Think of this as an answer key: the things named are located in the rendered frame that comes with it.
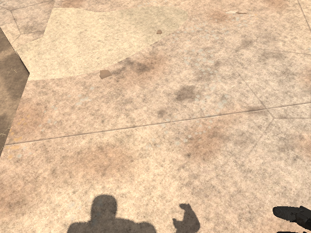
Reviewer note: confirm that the robot right hand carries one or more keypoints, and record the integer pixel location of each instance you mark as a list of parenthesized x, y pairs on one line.
[(299, 215)]

